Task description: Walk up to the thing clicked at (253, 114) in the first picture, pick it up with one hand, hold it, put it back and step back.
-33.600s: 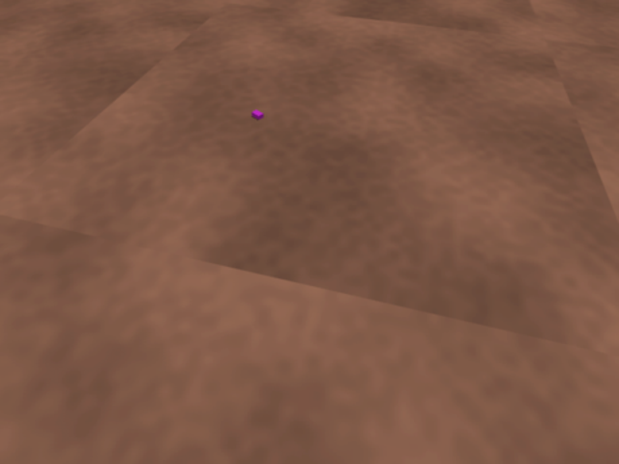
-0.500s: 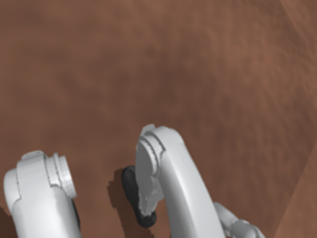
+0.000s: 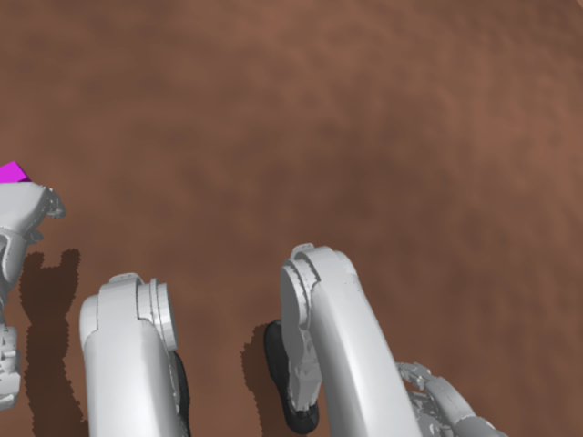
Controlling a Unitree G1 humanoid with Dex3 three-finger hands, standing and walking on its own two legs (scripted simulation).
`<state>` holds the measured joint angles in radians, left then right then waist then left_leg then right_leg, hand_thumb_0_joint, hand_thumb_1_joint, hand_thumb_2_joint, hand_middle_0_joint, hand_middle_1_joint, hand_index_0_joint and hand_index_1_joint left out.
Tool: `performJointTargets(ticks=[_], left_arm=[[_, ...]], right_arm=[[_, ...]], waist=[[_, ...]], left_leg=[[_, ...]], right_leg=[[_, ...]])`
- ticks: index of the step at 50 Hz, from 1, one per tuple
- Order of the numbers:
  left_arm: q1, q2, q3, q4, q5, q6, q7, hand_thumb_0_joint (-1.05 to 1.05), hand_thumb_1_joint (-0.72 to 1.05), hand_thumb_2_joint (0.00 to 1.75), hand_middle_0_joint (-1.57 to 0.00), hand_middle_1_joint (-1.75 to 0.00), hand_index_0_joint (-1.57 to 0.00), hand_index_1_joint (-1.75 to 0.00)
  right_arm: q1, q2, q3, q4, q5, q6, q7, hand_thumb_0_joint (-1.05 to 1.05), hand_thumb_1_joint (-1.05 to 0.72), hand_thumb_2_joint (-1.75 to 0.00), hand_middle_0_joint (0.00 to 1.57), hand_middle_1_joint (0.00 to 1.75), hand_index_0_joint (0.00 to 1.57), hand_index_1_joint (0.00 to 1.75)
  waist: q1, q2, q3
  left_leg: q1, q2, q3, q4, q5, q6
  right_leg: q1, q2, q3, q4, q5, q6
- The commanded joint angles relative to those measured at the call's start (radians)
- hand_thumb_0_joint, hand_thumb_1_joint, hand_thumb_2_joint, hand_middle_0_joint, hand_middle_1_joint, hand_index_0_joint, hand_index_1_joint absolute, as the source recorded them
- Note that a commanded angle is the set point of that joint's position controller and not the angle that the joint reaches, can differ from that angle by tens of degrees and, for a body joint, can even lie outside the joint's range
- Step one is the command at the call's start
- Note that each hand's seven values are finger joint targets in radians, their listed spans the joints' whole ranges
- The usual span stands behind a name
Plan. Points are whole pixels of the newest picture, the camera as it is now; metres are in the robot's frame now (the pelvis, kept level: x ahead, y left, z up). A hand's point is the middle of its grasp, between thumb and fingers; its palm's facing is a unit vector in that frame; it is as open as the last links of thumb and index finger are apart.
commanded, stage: go down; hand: left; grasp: from above
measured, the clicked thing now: (5, 180) +0.54 +0.39 -0.31
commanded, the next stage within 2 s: none
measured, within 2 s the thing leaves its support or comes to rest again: neither
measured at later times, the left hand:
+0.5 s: hand out of the picture +0.40 +0.32 -0.05, palm faces -0.40 +0.02 -0.92, open 9.2 cm
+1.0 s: hand out of the picture +0.39 +0.33 +0.07, palm faces -0.42 +0.01 -0.91, open 12.2 cm
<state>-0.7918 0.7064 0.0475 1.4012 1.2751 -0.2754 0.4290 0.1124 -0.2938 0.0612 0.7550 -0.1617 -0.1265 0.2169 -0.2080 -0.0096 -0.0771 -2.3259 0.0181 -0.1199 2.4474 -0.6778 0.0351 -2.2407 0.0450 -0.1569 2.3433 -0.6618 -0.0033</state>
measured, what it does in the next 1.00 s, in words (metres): rises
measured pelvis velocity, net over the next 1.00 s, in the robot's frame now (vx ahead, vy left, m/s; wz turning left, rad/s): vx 0.00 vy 0.01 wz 0.09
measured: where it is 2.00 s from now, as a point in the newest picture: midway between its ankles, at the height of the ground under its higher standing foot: (237, 413)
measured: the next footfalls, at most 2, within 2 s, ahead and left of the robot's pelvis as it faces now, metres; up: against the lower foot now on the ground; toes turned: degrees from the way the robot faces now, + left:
none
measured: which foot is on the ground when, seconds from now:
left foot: down 0.00-1.00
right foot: down 0.00-1.00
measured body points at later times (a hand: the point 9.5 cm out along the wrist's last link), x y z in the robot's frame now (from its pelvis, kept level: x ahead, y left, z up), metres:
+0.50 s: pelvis -0.01 +0.00 +0.06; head +0.18 +0.06 +0.47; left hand +0.42 +0.31 +0.00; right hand +0.11 -0.26 -0.06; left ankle +0.08 +0.12 -0.29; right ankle +0.11 -0.11 -0.29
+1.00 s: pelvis +0.00 +0.01 +0.16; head +0.16 +0.07 +0.57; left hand +0.40 +0.33 +0.12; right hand +0.12 -0.26 +0.05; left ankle +0.08 +0.12 -0.29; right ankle +0.10 -0.11 -0.29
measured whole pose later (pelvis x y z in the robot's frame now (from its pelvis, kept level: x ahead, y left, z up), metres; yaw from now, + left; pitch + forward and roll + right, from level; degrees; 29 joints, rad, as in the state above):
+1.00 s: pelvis +0.00 +0.01 +0.16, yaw +5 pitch +32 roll -7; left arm -0.64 0.66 -0.05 0.91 1.15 -0.26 0.13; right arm 0.19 -0.27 -0.01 0.70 -0.01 0.01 0.02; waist -0.10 0.03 -0.19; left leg -1.87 0.00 -0.05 1.92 -0.62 0.04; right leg -1.80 0.04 -0.07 1.85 -0.62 0.01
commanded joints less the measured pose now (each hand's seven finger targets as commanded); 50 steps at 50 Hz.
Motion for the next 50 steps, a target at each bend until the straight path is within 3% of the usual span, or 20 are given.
performJointTargets(ticks=[1, 2, 3, 4, 5, 6, 8, 9, 10, 13, 15, 19, 22, 26, 28, 31, 33, 39, 44, 50], left_arm=[[-0.277, 0.238, 0.040, -0.191, -0.011, -0.032, -0.010, 0.00, 0.72, 0.02, -1.08, -0.11, -1.12, -0.07], [-0.290, 0.187, 0.002, -0.197, -0.018, -0.035, -0.017, 0.00, 0.70, 0.02, -1.08, -0.10, -1.11, -0.07], [-0.276, 0.252, 0.049, -0.192, -0.012, -0.040, -0.010, 0.00, 0.70, 0.02, -1.07, -0.11, -1.10, -0.08], [-0.299, 0.208, 0.012, -0.227, -0.014, -0.049, -0.015, 0.00, 0.70, 0.02, -1.08, -0.09, -1.11, -0.06], [-0.317, 0.227, 0.017, -0.258, -0.010, -0.055, -0.014, 0.00, 0.69, 0.02, -1.07, -0.11, -1.10, -0.08], [-0.287, 0.273, 0.059, -0.232, 0.002, -0.052, -0.008, 0.00, 0.61, 0.10, -0.99, -0.19, -1.02, -0.16], [-0.298, 0.213, 0.017, -0.290, -0.004, -0.054, -0.008, 0.00, 0.45, 0.26, -0.83, -0.27, -0.86, -0.25], [-0.288, 0.257, 0.055, -0.300, 0.000, -0.052, -0.004, 0.00, 0.37, 0.29, -0.79, -0.31, -0.81, -0.29], [-0.259, 0.220, 0.026, -0.282, 0.000, -0.041, -0.008, 0.00, 0.32, 0.33, -0.77, -0.32, -0.78, -0.32], [-0.274, 0.241, 0.035, -0.371, -0.015, -0.022, -0.020, 0.00, 0.24, 0.40, -0.74, -0.35, -0.73, -0.36], [-0.277, 0.203, 0.017, -0.417, -0.039, -0.002, -0.036, 0.00, 0.20, 0.43, -0.70, -0.38, -0.69, -0.39], [-0.244, 0.205, 0.000, -0.460, -0.062, 0.040, -0.094, 0.00, 0.12, 0.50, -0.63, -0.45, -0.62, -0.46], [-0.244, 0.199, -0.008, -0.534, -0.106, 0.059, -0.145, 0.00, 0.07, 0.53, -0.59, -0.49, -0.58, -0.50], [-0.178, 0.184, -0.033, -0.545, -0.142, 0.066, -0.216, 0.00, 0.01, 0.58, -0.52, -0.57, -0.52, -0.57], [-0.175, 0.157, -0.059, -0.577, -0.159, 0.062, -0.248, 0.00, -0.03, 0.61, -0.48, -0.61, -0.48, -0.61], [-0.154, 0.182, -0.037, -0.600, -0.172, 0.055, -0.279, 0.00, -0.07, 0.64, -0.44, -0.65, -0.44, -0.64], [-0.168, 0.168, -0.050, -0.634, -0.179, 0.038, -0.297, 0.00, -0.10, 0.66, -0.42, -0.67, -0.42, -0.67], [-0.167, 0.195, -0.022, -0.660, -0.170, 0.001, -0.294, 0.00, -0.16, 0.71, -0.35, -0.74, -0.36, -0.73], [-0.170, 0.210, -0.001, -0.662, -0.151, -0.002, -0.269, 0.00, -0.24, 0.77, -0.29, -0.78, -0.29, -0.78], [-0.148, 0.190, -0.016, -0.636, -0.149, 0.024, -0.259, 0.00, -0.30, 0.82, -0.24, -0.82, -0.23, -0.83]], right_arm=[[0.170, -0.251, -0.091, -0.041, 0.020, 0.017, -0.042, 0.00, -0.90, -0.90, 0.20, 0.30, 0.20, 0.30], [0.149, -0.238, -0.084, -0.064, 0.023, 0.017, -0.044, 0.00, -0.90, -0.90, 0.20, 0.30, 0.20, 0.30], [0.164, -0.253, -0.091, -0.045, 0.023, 0.024, -0.057, 0.00, -0.90, -0.90, 0.20, 0.30, 0.20, 0.30], [0.149, -0.242, -0.083, -0.073, 0.025, 0.025, -0.061, 0.00, -0.90, -0.90, 0.20, 0.30, 0.20, 0.30], [0.147, -0.235, -0.082, -0.066, 0.027, 0.028, -0.069, 0.00, -0.91, -0.90, 0.20, 0.30, 0.20, 0.30], [0.166, -0.247, -0.090, -0.052, 0.026, 0.035, -0.076, 0.00, -0.90, -0.90, 0.20, 0.30, 0.20, 0.30], [0.170, -0.222, -0.090, -0.048, 0.031, 0.041, -0.078, 0.00, -0.90, -0.90, 0.20, 0.30, 0.20, 0.30], [0.157, -0.240, -0.099, -0.068, 0.031, 0.043, -0.084, 0.00, -0.90, -0.90, 0.20, 0.30, 0.20, 0.30], [0.184, -0.220, -0.098, -0.053, 0.033, 0.046, -0.084, 0.00, -0.90, -0.90, 0.20, 0.30, 0.20, 0.30], [0.203, -0.213, -0.116, -0.045, 0.043, 0.060, -0.094, 0.00, -0.90, -0.90, 0.20, 0.30, 0.20, 0.30], [0.211, -0.214, -0.136, -0.048, 0.055, 0.067, -0.100, 0.00, -0.90, -0.90, 0.20, 0.30, 0.20, 0.30], [0.228, -0.209, -0.153, -0.064, 0.083, 0.088, -0.115, 0.00, -0.90, -0.90, 0.20, 0.30, 0.20, 0.30], [0.222, -0.197, -0.155, -0.088, 0.103, 0.100, -0.127, 0.00, -0.90, -0.90, 0.20, 0.30, 0.20, 0.30], [0.210, -0.184, -0.147, -0.107, 0.125, 0.115, -0.150, 0.00, -0.90, -0.90, 0.20, 0.30, 0.20, 0.30], [0.209, -0.182, -0.142, -0.116, 0.134, 0.119, -0.161, 0.00, -0.90, -0.90, 0.20, 0.30, 0.20, 0.30], [0.191, -0.188, -0.135, -0.141, 0.146, 0.120, -0.175, 0.00, -0.90, -0.90, 0.20, 0.30, 0.20, 0.30], [0.208, -0.181, -0.131, -0.117, 0.150, 0.121, -0.184, 0.00, -0.90, -0.90, 0.20, 0.30, 0.20, 0.30], [0.206, -0.174, -0.125, -0.115, 0.152, 0.118, -0.195, 0.00, -0.90, -0.90, 0.20, 0.30, 0.20, 0.30], [0.206, -0.180, -0.137, -0.114, 0.153, 0.120, -0.200, 0.00, -0.90, -0.90, 0.20, 0.30, 0.20, 0.30], [0.212, -0.170, -0.141, -0.109, 0.157, 0.123, -0.208, 0.00, -0.90, -0.90, 0.20, 0.30, 0.20, 0.30]], waist=[[0.013, 0.243, -0.583], [0.010, 0.221, -0.576], [0.012, 0.212, -0.571], [0.017, 0.229, -0.585], [0.027, 0.251, -0.615], [0.038, 0.247, -0.622], [0.057, 0.280, -0.678], [0.064, 0.277, -0.692], [0.063, 0.284, -0.694], [0.088, 0.288, -0.746], [0.089, 0.271, -0.760], [0.091, 0.216, -0.748], [0.091, 0.183, -0.741], [0.099, 0.131, -0.657], [0.090, 0.159, -0.636], [0.100, 0.150, -0.626], [0.102, 0.184, -0.627], [0.107, 0.223, -0.637], [0.111, 0.227, -0.649], [0.108, 0.203, -0.642]], left_leg=[[0.446, -0.023, 0.047, -0.274, 0.086, -0.010], [0.444, -0.026, 0.050, -0.277, 0.082, -0.007], [0.437, -0.025, 0.051, -0.272, 0.078, -0.005], [0.447, -0.029, 0.054, -0.284, 0.086, -0.008], [0.465, -0.029, 0.058, -0.288, 0.094, -0.007], [0.493, -0.028, 0.058, -0.295, 0.110, -0.008], [0.531, -0.027, 0.065, -0.308, 0.144, -0.011], [0.546, -0.028, 0.064, -0.310, 0.153, -0.010], [0.561, -0.029, 0.071, -0.326, 0.165, -0.011], [0.586, -0.030, 0.083, -0.355, 0.164, -0.004], [0.622, -0.031, 0.083, -0.391, 0.166, -0.002], [0.647, -0.030, 0.067, -0.455, 0.129, 0.003], [0.649, -0.032, 0.063, -0.498, 0.090, 0.011], [0.646, -0.030, 0.054, -0.573, 0.030, 0.012], [0.676, -0.027, 0.044, -0.619, 0.018, 0.008], [0.723, -0.021, 0.028, -0.668, 0.040, 0.005], [0.777, -0.018, 0.027, -0.695, 0.068, -0.002], [0.865, -0.019, 0.036, -0.747, 0.121, -0.007], [0.935, -0.015, 0.014, -0.816, 0.089, -0.009], [0.979, -0.020, 0.019, -0.864, 0.096, -0.008]], right_leg=[[0.319, 0.038, 0.020, -0.269, 0.079, -0.050], [0.307, 0.037, 0.019, -0.277, 0.075, -0.048], [0.299, 0.035, 0.018, -0.284, 0.069, -0.047], [0.302, 0.033, 0.017, -0.283, 0.076, -0.049], [0.310, 0.032, 0.023, -0.285, 0.087, -0.049], [0.309, 0.029, 0.015, -0.281, 0.106, -0.047], [0.328, 0.030, 0.024, -0.272, 0.141, -0.050], [0.322, 0.027, 0.016, -0.279, 0.149, -0.051], [0.351, 0.027, 0.027, -0.287, 0.164, -0.048], [0.384, 0.023, 0.040, -0.326, 0.165, -0.047], [0.385, 0.019, 0.037, -0.351, 0.176, -0.046], [0.426, 0.020, 0.042, -0.405, 0.148, -0.045], [0.466, 0.021, 0.057, -0.462, 0.107, -0.041], [0.507, 0.025, 0.071, -0.526, 0.046, -0.039], [0.527, 0.025, 0.069, -0.544, 0.054, -0.038], [0.561, 0.021, 0.064, -0.561, 0.089, -0.037], [0.562, 0.019, 0.065, -0.573, 0.115, -0.038], [0.607, 0.016, 0.070, -0.620, 0.151, -0.039], [0.630, 0.016, 0.065, -0.658, 0.134, -0.036], [0.694, 0.017, 0.072, -0.723, 0.130, -0.035]])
